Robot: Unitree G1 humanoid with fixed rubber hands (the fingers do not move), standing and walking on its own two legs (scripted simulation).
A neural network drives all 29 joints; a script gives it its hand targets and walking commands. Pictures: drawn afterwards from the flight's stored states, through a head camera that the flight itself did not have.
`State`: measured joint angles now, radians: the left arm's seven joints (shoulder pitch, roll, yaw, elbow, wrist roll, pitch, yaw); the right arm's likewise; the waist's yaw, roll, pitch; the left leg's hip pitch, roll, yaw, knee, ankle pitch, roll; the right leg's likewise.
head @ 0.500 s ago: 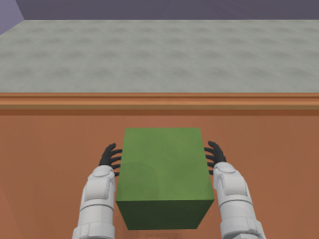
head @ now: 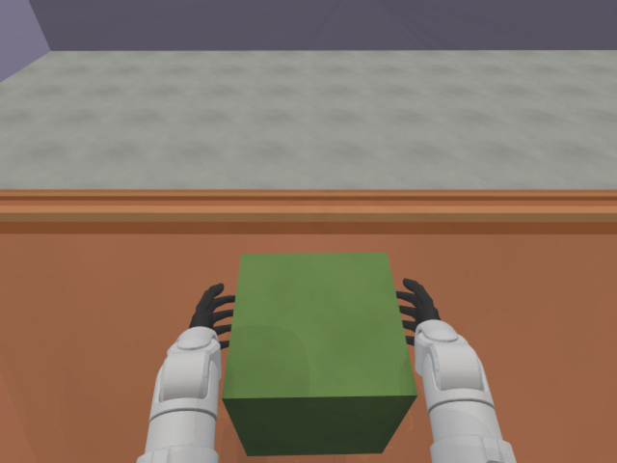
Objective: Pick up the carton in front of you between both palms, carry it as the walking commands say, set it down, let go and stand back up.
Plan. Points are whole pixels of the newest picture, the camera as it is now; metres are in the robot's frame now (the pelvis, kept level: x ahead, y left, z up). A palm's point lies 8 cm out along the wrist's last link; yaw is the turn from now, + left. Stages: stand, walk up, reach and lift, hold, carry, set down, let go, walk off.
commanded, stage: hold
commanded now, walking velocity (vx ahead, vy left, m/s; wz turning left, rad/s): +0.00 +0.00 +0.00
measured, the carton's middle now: (314, 358) +0.29 +0.00 -0.04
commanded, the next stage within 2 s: carry in 0.44 s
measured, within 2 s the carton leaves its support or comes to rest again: neither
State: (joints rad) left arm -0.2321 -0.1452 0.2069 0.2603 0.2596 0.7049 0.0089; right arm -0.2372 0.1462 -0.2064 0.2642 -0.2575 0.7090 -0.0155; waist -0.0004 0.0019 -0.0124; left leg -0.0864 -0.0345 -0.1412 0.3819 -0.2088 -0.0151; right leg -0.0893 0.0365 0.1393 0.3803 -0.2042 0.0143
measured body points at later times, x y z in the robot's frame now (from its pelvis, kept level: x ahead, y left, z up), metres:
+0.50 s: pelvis -0.01 +0.00 +0.00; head -0.06 +0.00 +0.44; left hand +0.29 +0.15 +0.04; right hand +0.29 -0.15 +0.04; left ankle +0.01 +0.13 -0.74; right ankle +0.01 -0.13 -0.74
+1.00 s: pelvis +0.16 +0.00 -0.02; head +0.16 +0.01 +0.43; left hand +0.43 +0.17 +0.05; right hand +0.44 -0.14 +0.05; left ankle +0.14 +0.09 -0.75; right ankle +0.01 -0.13 -0.74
